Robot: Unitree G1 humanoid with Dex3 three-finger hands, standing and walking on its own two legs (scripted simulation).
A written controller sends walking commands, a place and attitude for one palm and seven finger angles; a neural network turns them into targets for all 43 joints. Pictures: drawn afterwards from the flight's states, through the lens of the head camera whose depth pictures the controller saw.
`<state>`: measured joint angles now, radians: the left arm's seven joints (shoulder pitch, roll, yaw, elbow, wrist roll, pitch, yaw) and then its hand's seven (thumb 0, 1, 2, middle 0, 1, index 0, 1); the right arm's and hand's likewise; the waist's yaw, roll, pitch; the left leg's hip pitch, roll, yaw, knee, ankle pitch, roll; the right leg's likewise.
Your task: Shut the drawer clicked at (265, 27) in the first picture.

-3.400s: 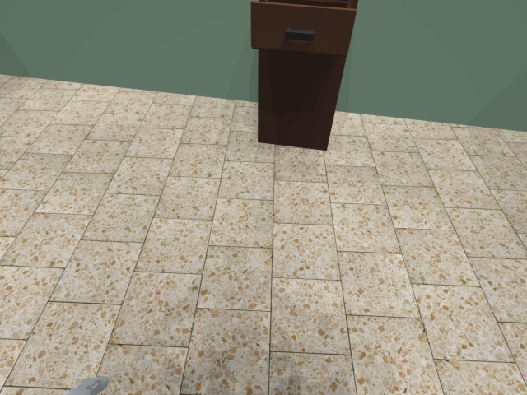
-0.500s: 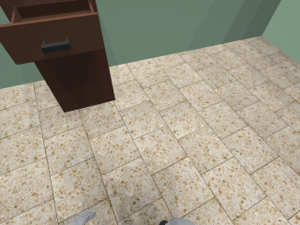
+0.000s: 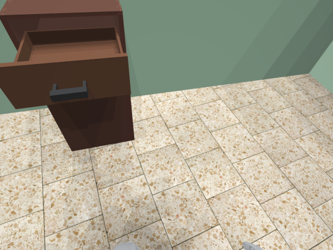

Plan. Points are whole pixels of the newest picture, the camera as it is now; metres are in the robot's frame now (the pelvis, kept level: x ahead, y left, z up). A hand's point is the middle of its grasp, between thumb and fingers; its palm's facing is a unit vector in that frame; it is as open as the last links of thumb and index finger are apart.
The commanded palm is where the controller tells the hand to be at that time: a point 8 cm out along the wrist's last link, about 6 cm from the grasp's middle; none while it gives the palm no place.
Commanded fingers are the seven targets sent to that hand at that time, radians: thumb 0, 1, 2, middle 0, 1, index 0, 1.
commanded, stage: turn to face it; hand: left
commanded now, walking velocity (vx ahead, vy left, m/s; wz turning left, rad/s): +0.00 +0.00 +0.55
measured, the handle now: (69, 89) +0.53 +0.36 +0.04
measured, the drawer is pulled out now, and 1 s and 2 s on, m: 0.30 0.30 0.30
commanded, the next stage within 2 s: take the last steps up to it in 0.52 s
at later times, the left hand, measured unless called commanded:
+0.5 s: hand out of the picture +0.12 +0.16 -0.13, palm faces +0.24 -0.93 -0.27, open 7.4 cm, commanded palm none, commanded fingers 0.00 0.90 0.90 -0.20 -0.30 -0.20 -0.30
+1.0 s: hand out of the picture +0.00 +0.19 -0.16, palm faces +0.37 -0.91 -0.16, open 7.4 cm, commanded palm none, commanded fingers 0.00 0.90 0.90 -0.20 -0.30 -0.20 -0.30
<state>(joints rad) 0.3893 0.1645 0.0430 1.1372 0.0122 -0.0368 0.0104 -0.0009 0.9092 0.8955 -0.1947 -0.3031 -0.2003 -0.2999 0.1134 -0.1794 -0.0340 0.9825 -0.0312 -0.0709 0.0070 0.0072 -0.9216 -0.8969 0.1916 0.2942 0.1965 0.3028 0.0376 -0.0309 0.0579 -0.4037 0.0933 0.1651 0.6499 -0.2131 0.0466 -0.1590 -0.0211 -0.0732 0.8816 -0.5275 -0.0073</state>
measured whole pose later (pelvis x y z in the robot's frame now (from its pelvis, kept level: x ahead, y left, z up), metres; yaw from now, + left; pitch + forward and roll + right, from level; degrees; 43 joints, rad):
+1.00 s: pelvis +0.10 +0.02 +0.02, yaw +18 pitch -2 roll -2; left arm 0.36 0.20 0.05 1.10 0.03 0.03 -0.01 0.01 0.91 0.90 -0.19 -0.30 -0.20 -0.30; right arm 0.27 -0.16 -0.02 1.02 -0.02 -0.03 -0.02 0.00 -0.93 -0.90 0.20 0.30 0.20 0.30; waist 0.02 -0.03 0.02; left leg -0.09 0.00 0.09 0.40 -0.30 0.06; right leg -0.44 -0.08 -0.08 1.02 -0.35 0.01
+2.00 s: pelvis +0.32 +0.07 +0.02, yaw +17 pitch -1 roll -1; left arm 0.29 0.16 0.03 1.09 0.02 0.05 0.03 0.00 0.91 0.90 -0.19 -0.30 -0.20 -0.30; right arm 0.09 -0.12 -0.02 1.02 -0.01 0.00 -0.05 -0.01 -0.93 -0.90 0.20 0.30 0.20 0.30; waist 0.04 -0.03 0.09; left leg -0.29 0.06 0.13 0.46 -0.15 0.03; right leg -0.31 -0.04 -0.04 0.86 -0.50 0.03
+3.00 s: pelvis +0.26 -0.01 +0.02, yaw +16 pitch -1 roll +0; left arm 0.33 0.11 0.01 1.16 0.01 0.01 0.03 0.00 0.91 0.90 -0.19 -0.30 -0.20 -0.30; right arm 0.32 -0.11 0.00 1.16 -0.02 0.01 -0.03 0.01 -0.91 -0.90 0.19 0.29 0.20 0.30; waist 0.01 0.00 0.02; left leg -0.16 0.03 0.06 0.38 -0.21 -0.01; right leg -0.21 0.01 -0.08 0.39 -0.17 -0.04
